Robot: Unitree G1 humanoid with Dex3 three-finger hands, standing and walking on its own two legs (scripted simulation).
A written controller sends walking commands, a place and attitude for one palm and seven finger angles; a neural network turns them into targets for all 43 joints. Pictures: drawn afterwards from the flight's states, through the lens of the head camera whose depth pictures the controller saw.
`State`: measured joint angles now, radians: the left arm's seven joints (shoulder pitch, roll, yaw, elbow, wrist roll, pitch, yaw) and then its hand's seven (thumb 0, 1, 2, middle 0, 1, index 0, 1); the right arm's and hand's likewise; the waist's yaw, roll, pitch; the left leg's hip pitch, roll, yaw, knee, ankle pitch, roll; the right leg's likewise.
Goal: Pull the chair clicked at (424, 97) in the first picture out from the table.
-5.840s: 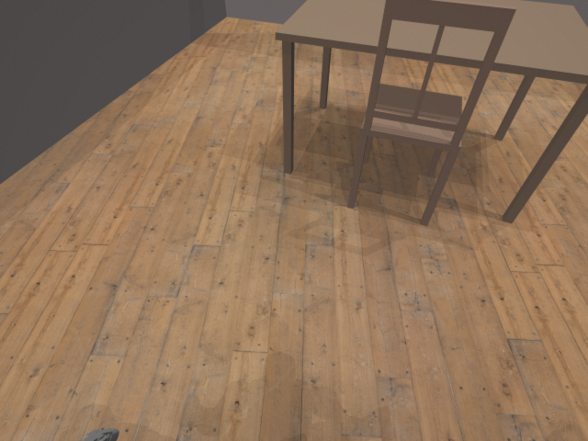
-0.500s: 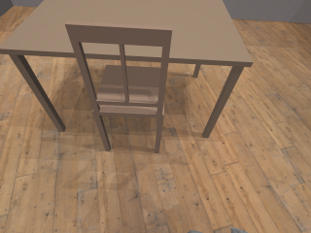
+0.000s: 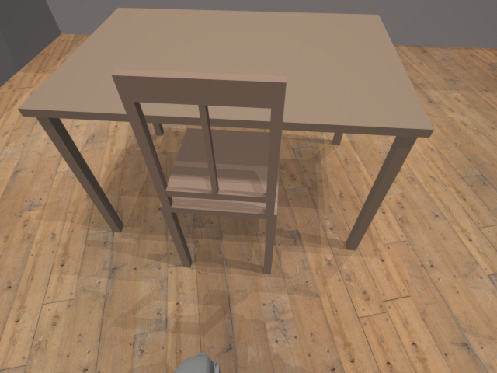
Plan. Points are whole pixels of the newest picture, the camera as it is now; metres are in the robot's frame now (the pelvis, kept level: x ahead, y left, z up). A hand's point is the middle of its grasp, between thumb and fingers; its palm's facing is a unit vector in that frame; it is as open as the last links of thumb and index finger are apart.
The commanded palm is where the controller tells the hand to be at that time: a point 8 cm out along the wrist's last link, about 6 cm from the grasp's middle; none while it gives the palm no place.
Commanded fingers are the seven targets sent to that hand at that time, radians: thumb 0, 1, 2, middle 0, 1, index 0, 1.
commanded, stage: take the last steps up to it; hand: left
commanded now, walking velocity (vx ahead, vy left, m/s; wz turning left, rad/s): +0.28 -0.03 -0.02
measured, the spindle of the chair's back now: (210, 153) +0.64 +0.16 -0.08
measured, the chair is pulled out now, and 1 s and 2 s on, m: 0.00 0.00 0.00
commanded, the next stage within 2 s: come to a stop and stand still in 0.38 s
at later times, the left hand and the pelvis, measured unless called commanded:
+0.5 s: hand (168, 315) +0.25 +0.19 -0.17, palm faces -0.01 -0.97 -0.22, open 7.4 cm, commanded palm none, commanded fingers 0.00 0.90 0.90 -0.20 -0.30 -0.20 -0.30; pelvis +0.17 +0.01 -0.01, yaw -2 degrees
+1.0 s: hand (158, 316) +0.25 +0.22 -0.19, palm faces +0.02 -0.98 -0.22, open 7.3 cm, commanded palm none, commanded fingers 0.00 0.90 0.90 -0.20 -0.30 -0.20 -0.30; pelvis +0.20 +0.03 -0.01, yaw -3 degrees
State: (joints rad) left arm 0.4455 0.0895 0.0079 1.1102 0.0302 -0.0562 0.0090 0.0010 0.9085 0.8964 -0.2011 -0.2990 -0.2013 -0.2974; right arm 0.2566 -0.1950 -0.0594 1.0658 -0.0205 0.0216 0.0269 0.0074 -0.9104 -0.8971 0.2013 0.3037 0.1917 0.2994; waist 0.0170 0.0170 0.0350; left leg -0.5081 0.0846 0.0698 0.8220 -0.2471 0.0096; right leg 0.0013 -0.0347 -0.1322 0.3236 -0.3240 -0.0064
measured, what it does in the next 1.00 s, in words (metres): walks ahead: left foot, then right foot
